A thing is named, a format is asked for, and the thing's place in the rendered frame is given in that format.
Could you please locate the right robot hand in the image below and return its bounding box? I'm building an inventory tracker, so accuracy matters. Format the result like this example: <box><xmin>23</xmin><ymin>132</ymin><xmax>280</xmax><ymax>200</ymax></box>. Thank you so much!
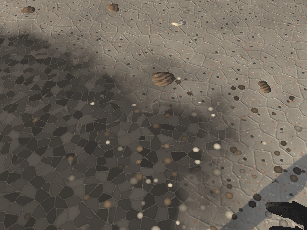
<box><xmin>265</xmin><ymin>201</ymin><xmax>307</xmax><ymax>230</ymax></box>

